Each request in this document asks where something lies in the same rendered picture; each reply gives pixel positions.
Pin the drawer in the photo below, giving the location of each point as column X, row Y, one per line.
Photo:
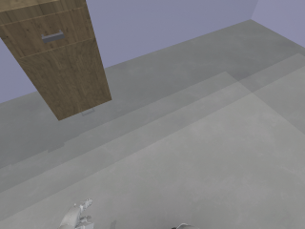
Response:
column 25, row 35

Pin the left robot hand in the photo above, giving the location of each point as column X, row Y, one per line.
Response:
column 73, row 215

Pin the cabinet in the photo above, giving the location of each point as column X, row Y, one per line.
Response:
column 71, row 78

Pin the handle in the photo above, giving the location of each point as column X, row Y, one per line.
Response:
column 53, row 37

